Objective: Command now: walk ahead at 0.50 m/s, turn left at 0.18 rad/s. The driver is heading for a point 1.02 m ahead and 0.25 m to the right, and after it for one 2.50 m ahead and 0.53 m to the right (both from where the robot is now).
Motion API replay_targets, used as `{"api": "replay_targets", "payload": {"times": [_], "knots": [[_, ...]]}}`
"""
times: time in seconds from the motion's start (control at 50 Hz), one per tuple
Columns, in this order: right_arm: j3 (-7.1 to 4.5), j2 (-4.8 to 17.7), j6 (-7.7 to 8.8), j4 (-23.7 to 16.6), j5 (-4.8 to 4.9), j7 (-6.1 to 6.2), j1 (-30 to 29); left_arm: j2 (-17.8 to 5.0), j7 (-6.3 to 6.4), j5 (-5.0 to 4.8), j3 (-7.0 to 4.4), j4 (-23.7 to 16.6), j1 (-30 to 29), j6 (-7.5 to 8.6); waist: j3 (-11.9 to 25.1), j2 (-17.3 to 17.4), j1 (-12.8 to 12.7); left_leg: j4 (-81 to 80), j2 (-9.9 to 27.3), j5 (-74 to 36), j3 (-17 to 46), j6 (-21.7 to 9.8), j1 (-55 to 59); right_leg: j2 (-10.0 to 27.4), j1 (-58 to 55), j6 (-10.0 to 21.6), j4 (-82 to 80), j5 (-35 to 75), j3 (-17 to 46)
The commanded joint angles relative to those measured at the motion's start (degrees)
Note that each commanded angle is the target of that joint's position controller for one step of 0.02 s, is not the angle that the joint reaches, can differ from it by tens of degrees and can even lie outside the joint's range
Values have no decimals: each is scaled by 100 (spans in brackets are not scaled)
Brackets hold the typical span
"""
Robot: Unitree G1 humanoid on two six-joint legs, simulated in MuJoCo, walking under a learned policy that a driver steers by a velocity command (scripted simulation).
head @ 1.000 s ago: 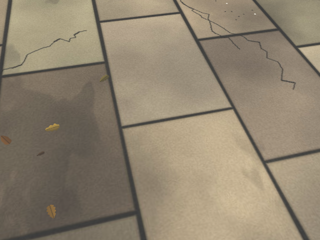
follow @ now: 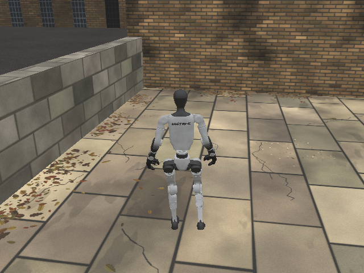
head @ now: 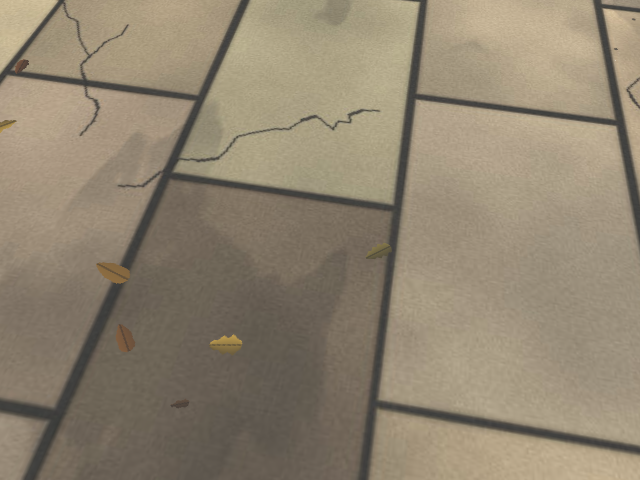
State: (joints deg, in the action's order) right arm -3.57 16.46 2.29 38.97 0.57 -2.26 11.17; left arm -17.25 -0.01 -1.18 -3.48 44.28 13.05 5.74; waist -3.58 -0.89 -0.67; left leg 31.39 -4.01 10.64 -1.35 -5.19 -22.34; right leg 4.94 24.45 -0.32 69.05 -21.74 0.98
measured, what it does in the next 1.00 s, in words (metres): walks ahead, turning right: right foot, then left foot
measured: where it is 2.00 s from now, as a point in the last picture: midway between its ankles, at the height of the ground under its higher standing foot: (460, 264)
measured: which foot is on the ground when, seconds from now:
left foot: down 0.00-0.46, up 0.48-0.88, down 0.90-1.00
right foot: up 0.00-0.42, down 0.44-0.92, up 0.94-1.00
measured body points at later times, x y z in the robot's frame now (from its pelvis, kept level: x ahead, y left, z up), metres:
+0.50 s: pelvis +0.29 -0.07 -0.01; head +0.33 -0.07 +0.44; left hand +0.51 +0.16 -0.10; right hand +0.29 -0.36 -0.13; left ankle +0.11 +0.08 -0.65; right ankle +0.37 -0.15 -0.73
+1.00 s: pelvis +0.58 -0.10 +0.00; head +0.60 -0.10 +0.45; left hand +0.77 +0.12 -0.12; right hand +0.61 -0.41 -0.08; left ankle +0.69 -0.03 -0.73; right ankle +0.42 -0.16 -0.65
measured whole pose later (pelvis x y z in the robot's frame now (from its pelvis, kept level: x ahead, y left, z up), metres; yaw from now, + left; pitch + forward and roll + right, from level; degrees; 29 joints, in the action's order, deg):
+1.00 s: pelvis +0.58 -0.10 +0.00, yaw -28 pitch +2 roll +1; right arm -2.8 15.5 6.5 40.5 -0.3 -1.2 9.1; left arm -17.1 0.6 -1.4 -3.1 42.1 19.7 1.9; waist 0.1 -2.0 -1.0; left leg 30.7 -2.3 10.1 0.7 -1.4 -22.6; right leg -4.0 19.6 1.8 64.3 -26.0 7.6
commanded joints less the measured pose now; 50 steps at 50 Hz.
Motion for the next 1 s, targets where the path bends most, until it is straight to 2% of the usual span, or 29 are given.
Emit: {"api": "replay_targets", "payload": {"times": [0.02, 0.1, 0.2, 0.26, 0.32, 0.34, 0.38, 0.4, 0.42, 0.44, 0.46, 0.48, 0.5, 0.52, 0.54, 0.56, 0.6, 0.64, 0.72, 0.76, 0.8, 0.84, 0.88, 0.9, 0.92, 0.94, 0.96, 0.98, 1.0], "knots": [[-125, 525, 187, -318, -109, 52, 81, -629, 4, 40, -157, -237, 308, -20, 819, 498, -10, -1791, 1591, -1097, 1891, -1008, 1403, 469, 1068, 28, -186, 609, 275], [-152, 671, 331, -11, -122, 112, 314, -408, 35, 51, -96, -252, -18, -206, 432, 314, 59, -2191, 1531, -1765, 1014, -920, 1283, 461, 1492, -132, -974, 1558, 278], [-130, 708, 348, 215, -140, 195, 431, -262, -86, -13, -44, -345, -604, -136, 138, 361, 350, -2439, 1391, -1527, 172, -507, 1606, 139, 1484, -40, -2569, 3050, 231], [-147, 749, 310, 418, -112, 219, 628, -173, -185, -19, 5, -507, -980, -117, -86, 307, 527, -2448, 1583, -1654, -51, -457, 2139, 24, 1656, 65, -3163, 3111, 148], [-174, 785, 187, 575, -68, 251, 783, -123, -322, -1, 39, -720, -1260, -99, -169, 274, 607, -2107, 1809, -2311, -194, -435, 2869, -79, 1965, 216, -3477, 2562, -29], [-188, 822, 137, 594, -51, 274, 773, -132, -367, 5, 38, -786, -1282, -94, -140, 305, 570, -1909, 1864, -2789, -247, -397, 3044, -147, 1940, 290, -3534, 2261, -142], [-232, 992, 50, 552, -28, 347, 628, -270, -410, 20, -26, -851, -1048, -118, 176, 530, 343, -1220, 1857, -4735, -426, -264, 3187, -466, 1356, 494, -3528, 1618, -515], [-251, 1074, 4, 525, -22, 393, 581, -412, -403, 29, -100, -817, -702, -145, 457, 673, 132, -642, 1827, -5717, -506, -192, 3190, -680, 827, 619, -3470, 1321, -679], [-249, 1108, -40, 501, -21, 433, 491, -658, -369, 25, -230, -681, 12, -161, 857, 650, -281, 349, 1704, -6038, -645, -62, 2903, -882, -179, 793, -3649, 1398, -727], [-206, 1049, -17, 428, -29, 470, 426, -1018, -283, 21, -396, -506, 947, -186, 1364, 351, -785, 1817, 1483, -4983, -715, 153, 1829, -635, -1865, 1093, -3933, 1771, -101], [37, 316, 141, 168, -201, 364, 1035, -1623, -203, 8, -535, -467, 1343, -190, 2081, -1068, -412, 4107, 453, -358, -579, 558, -797, 916, -4276, 2151, -3958, 1389, 2742], [83, 414, 380, 176, -151, 240, 842, -1288, -197, -17, -421, -523, 1429, -159, 2760, -936, -557, 5007, -82, 2242, 601, 559, -1886, 1427, -5029, 2584, -4838, 889, 4698], [-15, 766, 534, -2, 99, 140, 243, -991, -172, 27, -333, -530, 1245, -161, 2033, -576, -698, 5041, 331, 1825, 895, 429, -2415, 1239, -4583, 2206, -5025, 769, 3841], [18, 748, 613, -115, 128, 124, -36, -852, -156, 19, -292, -600, 868, -164, 1381, -113, -517, 4543, 599, 1329, 795, 364, -2383, 1017, -3681, 1982, -5105, 1026, 3111], [-3, 725, 623, -108, 0, 157, -131, -720, -153, 10, -243, -685, 486, -181, 898, 239, -262, 3962, 789, 1080, 698, 411, -2130, 789, -2786, 1832, -5218, 1564, 2598], [-53, 775, 565, -99, -89, 184, -61, -577, -135, 60, -184, -780, 241, -187, 682, 157, -51, 3622, 928, 895, 679, 485, -1738, 610, -2152, 1784, -5377, 2037, 2255], [-56, 674, 423, -94, -139, 205, 184, -600, -97, 77, -188, -875, 39, -188, 577, -90, 177, 3205, 977, 753, 584, 689, -1343, 412, -1458, 1828, -5587, 2529, 1960], [-12, 535, 332, -139, -163, 247, 88, -749, -34, 64, -226, -847, 75, -175, 475, -141, 196, 2583, 933, 411, 432, 892, -1219, 249, -973, 1791, -5647, 2896, 1563], [93, 293, 350, -339, -138, 234, -808, -876, 69, -6, -270, -713, 383, -251, 410, -335, -183, 716, 596, -1210, 332, 1014, -708, -166, -646, 1384, -5472, 2333, 1171], [74, 358, 388, -422, -60, 191, -1114, -907, 83, -23, -281, -628, 611, -295, 451, -404, -334, 230, 437, -1538, 378, 1008, -512, -81, -807, 1298, -5352, 1970, 1421], [15, 510, 434, -473, -18, 148, -1207, -861, 95, -53, -275, -577, 722, -332, 472, -455, -333, -129, 409, -1382, 557, 920, -465, 69, -1181, 1226, -5049, 1656, 1807], [-66, 671, 486, -458, -1, 117, -1072, -841, 113, -33, -280, -582, 680, -356, 480, -574, -196, -293, 421, -958, 655, 751, -286, 233, -1480, 1129, -4704, 1539, 2200], [-163, 786, 541, -247, -41, 128, -339, -642, 104, 21, -221, -597, 583, -367, 702, -640, 181, -571, 444, -840, 461, 461, 604, 94, -1519, 933, -4100, 1899, 2125], [-233, 987, 576, -172, -154, 159, 314, -330, 75, 69, -102, -635, 623, -341, 1288, -353, 471, -478, 1020, -690, 941, 138, 1749, -194, -1191, 740, -2984, 1793, 1783], [-362, 1498, 546, -49, -255, 175, 1012, 43, 68, 26, 20, -687, 1401, -285, 2138, 1007, 352, -607, 2252, -36, 3015, -740, 3780, -969, 421, 311, -1040, 302, 1050], [-393, 1401, 475, 217, -83, 102, 1407, -174, 68, -87, 27, -657, 1614, -241, 2208, 2020, 402, -1363, 2797, 1710, 4943, -1186, 4165, -984, 1706, 173, 114, -1207, 860], [-263, 927, 463, 116, -4, 107, 1112, -688, 68, -115, -94, -644, 1061, -239, 1362, 1163, 558, -1560, 2566, 2451, 4482, -947, 3539, -691, 2118, 182, 547, -790, 1042], [-192, 743, 416, 70, -43, 123, 789, -767, 71, -49, -115, -769, 463, -251, 820, 692, 558, -1564, 2312, 2005, 3621, -731, 2843, -494, 2122, 189, 533, -346, 813], [-135, 628, 388, 71, -92, 121, 562, -693, 62, 39, -105, -869, 138, -238, 444, 495, 472, -1675, 2067, 1307, 3013, -694, 2203, -351, 2018, 197, 251, -56, 709]]}}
